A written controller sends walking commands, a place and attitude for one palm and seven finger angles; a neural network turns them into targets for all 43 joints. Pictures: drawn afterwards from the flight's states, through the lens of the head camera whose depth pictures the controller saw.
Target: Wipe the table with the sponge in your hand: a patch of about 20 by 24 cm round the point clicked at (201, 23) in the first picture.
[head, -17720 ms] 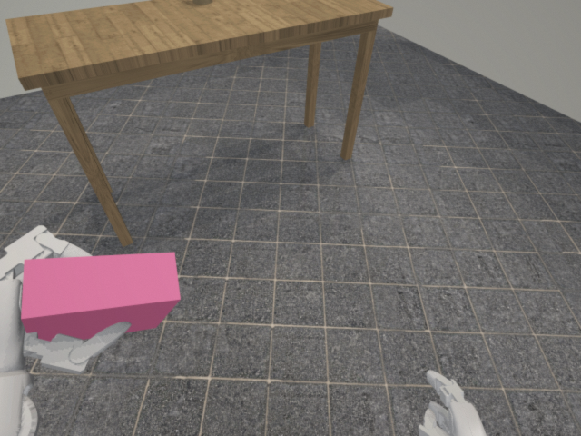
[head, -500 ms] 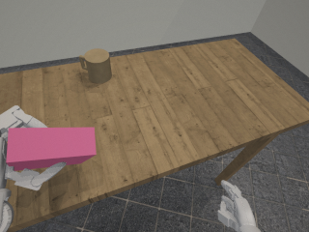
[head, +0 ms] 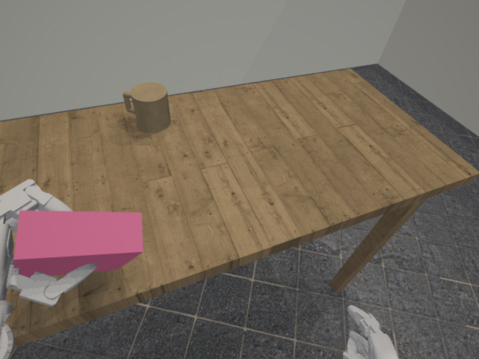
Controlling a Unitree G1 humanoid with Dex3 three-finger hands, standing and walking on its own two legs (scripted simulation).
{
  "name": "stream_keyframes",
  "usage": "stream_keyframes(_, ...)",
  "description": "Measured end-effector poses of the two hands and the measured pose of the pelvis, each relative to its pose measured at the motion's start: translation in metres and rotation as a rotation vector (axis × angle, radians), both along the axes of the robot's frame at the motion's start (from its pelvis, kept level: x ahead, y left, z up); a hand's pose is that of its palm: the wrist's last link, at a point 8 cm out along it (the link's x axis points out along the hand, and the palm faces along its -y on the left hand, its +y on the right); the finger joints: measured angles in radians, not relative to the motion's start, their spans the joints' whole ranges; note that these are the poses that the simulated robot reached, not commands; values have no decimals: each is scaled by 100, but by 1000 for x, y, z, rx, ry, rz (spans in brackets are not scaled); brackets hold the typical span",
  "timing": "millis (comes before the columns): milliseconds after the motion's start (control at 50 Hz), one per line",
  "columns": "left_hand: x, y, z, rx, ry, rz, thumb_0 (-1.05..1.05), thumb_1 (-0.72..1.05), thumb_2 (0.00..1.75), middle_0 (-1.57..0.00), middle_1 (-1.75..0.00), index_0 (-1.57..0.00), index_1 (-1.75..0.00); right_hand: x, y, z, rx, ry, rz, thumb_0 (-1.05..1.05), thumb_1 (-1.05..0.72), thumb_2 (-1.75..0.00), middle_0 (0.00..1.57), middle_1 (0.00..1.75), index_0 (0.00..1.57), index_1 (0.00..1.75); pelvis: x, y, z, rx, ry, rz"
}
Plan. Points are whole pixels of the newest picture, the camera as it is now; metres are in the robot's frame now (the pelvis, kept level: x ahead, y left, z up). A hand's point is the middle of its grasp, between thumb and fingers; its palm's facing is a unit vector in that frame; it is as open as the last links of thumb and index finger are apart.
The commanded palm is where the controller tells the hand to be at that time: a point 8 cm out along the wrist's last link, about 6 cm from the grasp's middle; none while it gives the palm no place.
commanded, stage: come to a stop and stand still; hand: left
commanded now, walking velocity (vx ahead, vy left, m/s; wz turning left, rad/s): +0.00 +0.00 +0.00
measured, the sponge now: (96, 245) +0.23 +0.22 +0.12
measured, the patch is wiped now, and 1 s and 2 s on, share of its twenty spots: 0.00 0.00 0.00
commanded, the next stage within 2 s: look again from close up in 0.48 s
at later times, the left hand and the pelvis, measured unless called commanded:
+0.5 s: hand (57, 222) +0.24 +0.26 +0.15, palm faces +0.38 -0.84 -0.38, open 9.5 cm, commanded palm +0.18 +0.29 +0.18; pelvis +0.02 +0.01 +0.00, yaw +0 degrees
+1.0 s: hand (57, 222) +0.24 +0.26 +0.15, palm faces +0.38 -0.85 -0.37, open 9.5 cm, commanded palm +0.18 +0.29 +0.18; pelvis +0.02 +0.01 +0.00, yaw +0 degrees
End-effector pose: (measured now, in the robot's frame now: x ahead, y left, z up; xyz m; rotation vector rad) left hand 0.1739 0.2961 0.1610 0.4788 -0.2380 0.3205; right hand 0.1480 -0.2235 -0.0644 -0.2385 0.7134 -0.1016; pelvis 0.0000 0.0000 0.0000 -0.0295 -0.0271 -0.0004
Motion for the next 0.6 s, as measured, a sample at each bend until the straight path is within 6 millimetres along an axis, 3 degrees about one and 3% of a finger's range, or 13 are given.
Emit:
stream_keyframes(80, 0, 11, 7, -24, -62, 80, -1, -44, 101, -79, -136, -80, -136, 3, -4, 2, -22, -4, 25, 1, -90, -90, 20, 30, 20, 30, -2, -1, 1, -5, -4, 3)
stream_keyframes(260, 16, -16, 8, -58, -65, -29, -1, -43, 102, -79, -137, -79, -136, 26, 3, 12, -2, -76, 27, 1, -90, -90, 20, 30, 20, 30, 5, 3, 2, -3, 2, -7)
stream_keyframes(440, 24, 4, 2, -22, 9, 15, -1, -43, 102, -79, -137, -79, -136, 37, 12, 9, 3, -40, 31, 1, -90, -90, 20, 30, 20, 30, 14, 4, 3, 1, 15, -5)
stream_keyframes(600, 28, 1, 7, -46, -26, 10, -1, -43, 102, -79, -137, -79, -136, 48, 17, 6, -2, -23, 44, 1, -90, -90, 20, 30, 20, 30, 21, 9, 3, 4, 14, -3)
